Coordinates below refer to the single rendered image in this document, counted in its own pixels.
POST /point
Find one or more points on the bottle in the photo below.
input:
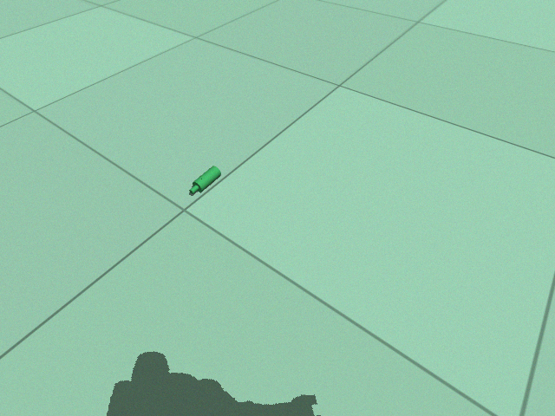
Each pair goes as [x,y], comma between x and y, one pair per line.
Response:
[205,180]

